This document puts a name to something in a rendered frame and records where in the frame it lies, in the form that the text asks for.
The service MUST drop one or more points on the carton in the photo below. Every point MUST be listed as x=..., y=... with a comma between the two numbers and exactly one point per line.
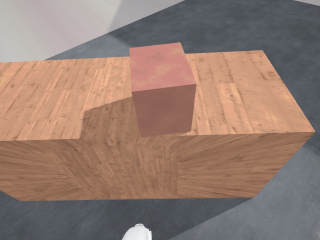
x=163, y=89

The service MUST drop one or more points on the pedestal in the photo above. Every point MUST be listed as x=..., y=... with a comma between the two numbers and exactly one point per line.
x=69, y=131

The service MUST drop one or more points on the left robot thigh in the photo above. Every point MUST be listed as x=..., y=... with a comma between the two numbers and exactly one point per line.
x=138, y=233

